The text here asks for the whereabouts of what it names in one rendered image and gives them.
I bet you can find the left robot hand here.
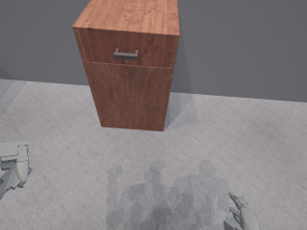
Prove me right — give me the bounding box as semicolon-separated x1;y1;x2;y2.
0;140;33;200

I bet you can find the right robot hand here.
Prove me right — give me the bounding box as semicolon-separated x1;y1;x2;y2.
224;191;261;230

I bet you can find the drawer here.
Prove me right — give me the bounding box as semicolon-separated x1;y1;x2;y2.
78;29;174;68

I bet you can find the cabinet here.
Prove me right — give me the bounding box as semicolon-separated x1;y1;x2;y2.
72;0;180;131

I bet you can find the handle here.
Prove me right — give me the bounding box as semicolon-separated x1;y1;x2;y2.
113;48;138;61

